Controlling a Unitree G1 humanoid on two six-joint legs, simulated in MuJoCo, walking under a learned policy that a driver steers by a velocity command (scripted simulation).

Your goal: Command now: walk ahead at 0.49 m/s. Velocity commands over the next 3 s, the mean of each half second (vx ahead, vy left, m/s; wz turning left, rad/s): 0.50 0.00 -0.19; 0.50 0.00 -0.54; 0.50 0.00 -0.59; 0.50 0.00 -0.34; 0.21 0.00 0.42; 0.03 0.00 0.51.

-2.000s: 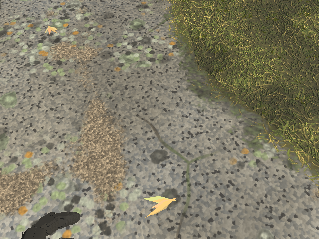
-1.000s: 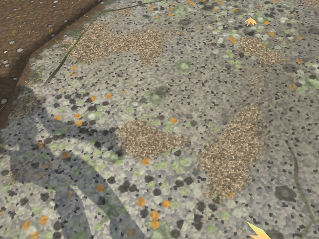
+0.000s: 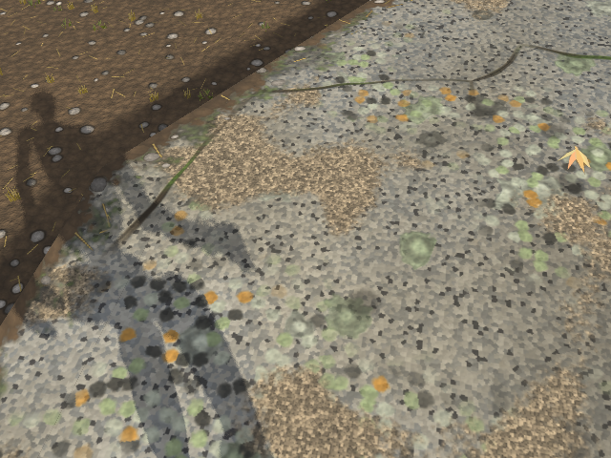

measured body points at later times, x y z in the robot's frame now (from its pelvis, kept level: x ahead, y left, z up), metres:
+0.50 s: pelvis +0.29 +0.06 +0.00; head +0.31 +0.06 +0.45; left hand +0.47 +0.32 -0.11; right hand +0.31 -0.22 -0.12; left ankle +0.27 +0.15 -0.75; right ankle +0.40 -0.13 -0.67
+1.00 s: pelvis +0.56 -0.05 +0.00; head +0.59 -0.08 +0.45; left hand +0.74 +0.18 -0.10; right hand +0.64 -0.37 -0.09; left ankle +0.75 +0.09 -0.68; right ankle +0.53 -0.10 -0.75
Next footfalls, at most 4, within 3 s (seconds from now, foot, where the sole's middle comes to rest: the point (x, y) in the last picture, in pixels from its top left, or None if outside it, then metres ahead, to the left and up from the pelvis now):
0.20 left None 0.31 0.15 -0.78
0.74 right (396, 423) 0.57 -0.12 -0.78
1.22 left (366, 291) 0.91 -0.05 -0.78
1.72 right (516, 291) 0.93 -0.44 -0.78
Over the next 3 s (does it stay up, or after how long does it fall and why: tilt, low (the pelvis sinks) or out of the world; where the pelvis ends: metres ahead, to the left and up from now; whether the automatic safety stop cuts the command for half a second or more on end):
stays up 1.13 -0.57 -0.01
